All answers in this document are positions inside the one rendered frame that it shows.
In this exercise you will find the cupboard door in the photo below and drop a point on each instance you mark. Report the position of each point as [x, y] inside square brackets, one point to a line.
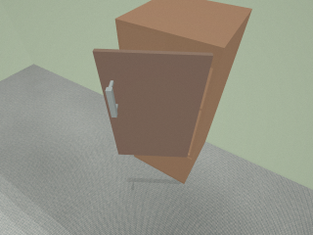
[159, 96]

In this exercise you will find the handle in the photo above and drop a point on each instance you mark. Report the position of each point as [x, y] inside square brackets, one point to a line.
[111, 101]

